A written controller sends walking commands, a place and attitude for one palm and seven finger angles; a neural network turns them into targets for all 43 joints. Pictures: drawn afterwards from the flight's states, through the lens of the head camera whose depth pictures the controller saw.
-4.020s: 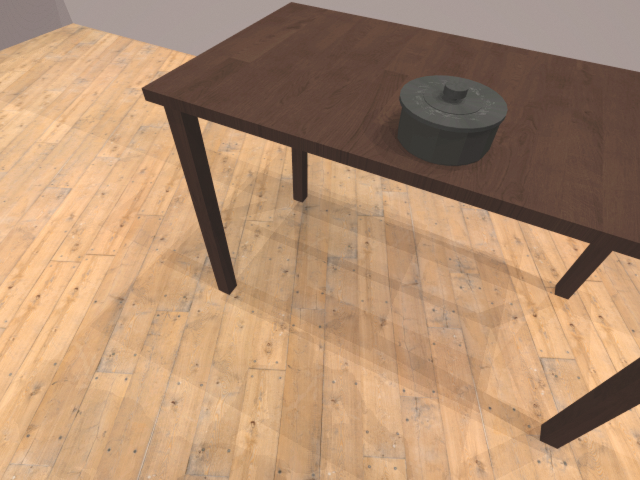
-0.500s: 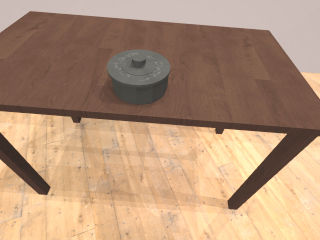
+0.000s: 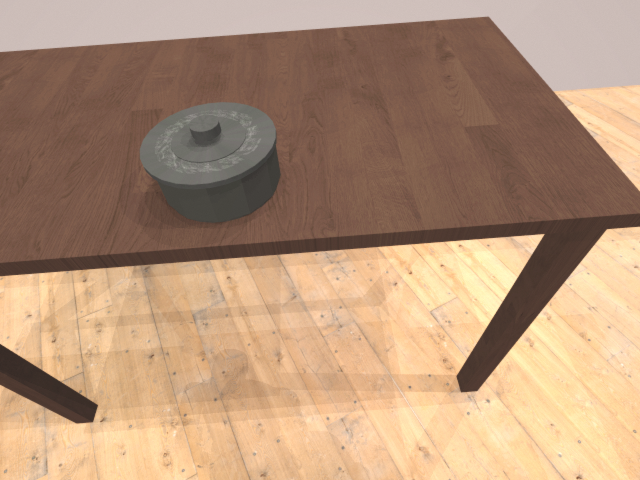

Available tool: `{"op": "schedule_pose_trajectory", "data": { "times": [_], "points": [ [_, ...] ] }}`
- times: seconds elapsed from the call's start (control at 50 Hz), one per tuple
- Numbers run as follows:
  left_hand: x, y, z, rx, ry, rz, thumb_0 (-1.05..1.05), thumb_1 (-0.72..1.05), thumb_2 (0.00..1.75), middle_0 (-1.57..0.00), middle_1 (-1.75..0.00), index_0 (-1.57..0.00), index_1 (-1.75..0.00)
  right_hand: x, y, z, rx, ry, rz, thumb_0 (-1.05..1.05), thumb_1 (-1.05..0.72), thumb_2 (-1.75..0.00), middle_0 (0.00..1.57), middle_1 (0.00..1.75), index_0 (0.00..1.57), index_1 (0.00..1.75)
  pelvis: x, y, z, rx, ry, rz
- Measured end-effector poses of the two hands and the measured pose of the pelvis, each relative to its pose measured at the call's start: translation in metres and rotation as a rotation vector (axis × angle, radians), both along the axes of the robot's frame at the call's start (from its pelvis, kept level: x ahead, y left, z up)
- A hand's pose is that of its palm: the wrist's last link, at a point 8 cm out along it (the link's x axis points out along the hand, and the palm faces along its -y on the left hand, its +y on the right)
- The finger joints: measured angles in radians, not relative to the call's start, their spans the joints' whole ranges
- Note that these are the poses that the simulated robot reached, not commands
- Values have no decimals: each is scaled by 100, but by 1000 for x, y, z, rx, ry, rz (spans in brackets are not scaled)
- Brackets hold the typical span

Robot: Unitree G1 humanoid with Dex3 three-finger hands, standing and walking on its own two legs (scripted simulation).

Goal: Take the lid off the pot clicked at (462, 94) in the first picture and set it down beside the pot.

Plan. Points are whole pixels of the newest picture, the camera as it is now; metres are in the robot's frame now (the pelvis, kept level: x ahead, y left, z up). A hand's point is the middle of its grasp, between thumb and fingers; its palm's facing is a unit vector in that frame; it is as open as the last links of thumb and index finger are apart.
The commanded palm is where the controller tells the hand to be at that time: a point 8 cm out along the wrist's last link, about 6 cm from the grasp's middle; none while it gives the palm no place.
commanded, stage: look again from close up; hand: left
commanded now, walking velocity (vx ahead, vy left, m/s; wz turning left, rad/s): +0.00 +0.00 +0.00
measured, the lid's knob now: (205, 127) +0.53 +0.16 +0.17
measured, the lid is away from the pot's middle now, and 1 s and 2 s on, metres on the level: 0.00 0.00 0.00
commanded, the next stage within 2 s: shuffle to correct the standing spot in 1.68 s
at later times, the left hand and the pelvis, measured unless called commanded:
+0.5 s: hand out of the picture +0.03 +0.15 -0.16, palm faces +0.08 -0.96 -0.25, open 7.4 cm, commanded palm none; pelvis +0.01 -0.04 +0.01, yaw +2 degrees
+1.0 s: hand out of the picture -0.01 +0.16 -0.16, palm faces +0.08 -0.97 -0.23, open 7.4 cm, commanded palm none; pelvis -0.02 -0.02 +0.01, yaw +2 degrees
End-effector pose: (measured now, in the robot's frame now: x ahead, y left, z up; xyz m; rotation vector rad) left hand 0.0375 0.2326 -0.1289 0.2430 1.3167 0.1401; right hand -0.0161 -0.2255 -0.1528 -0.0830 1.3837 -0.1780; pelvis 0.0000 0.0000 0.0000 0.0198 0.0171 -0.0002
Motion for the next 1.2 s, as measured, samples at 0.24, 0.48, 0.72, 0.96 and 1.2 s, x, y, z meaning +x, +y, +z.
{"op": "schedule_pose_trajectory", "data": {
  "times": [0.24, 0.48, 0.72, 0.96, 1.2],
  "points": [
    [27, -31, 11, 15, -108, 47, 0, 91, 90, -20, -30, -20, -30, 38, -21, -7, 29, -39, 52, 1, -93, -90, 20, 30, 20, 30, 12, -30, 2, 7, -27, 29],
    [-13, -37, 4, -2, -24, 110, 0, 91, 90, -20, -30, -20, -30, 46, -45, 7, -30, -28, 86, 0, -91, -90, 19, 30, 19, 30, 9, -40, 6, 1, -33, 40],
    [-49, -31, 2, -19, 27, 137, 1, 90, 90, -20, -30, -20, -30, 35, -29, 12, -20, -24, 102, 0, -91, -90, 19, 30, 19, 30, -3, -33, 9, -4, -45, 39],
    [-57, -24, 3, -23, 11, 128, 0, 90, 90, -20, -30, -20, -30, 3, -12, 11, 8, 13, 89, 0, -91, -90, 20, 30, 19, 30, -19, -25, 11, -3, -47, 39],
    [-63, -25, 1, -39, 18, 124, 0, 90, 90, -20, -30, -20, -30, -22, -3, 12, 18, 56, 69, 0, -91, -90, 20, 30, 19, 30, -27, -21, 11, -3, -40, 39]
  ]
}}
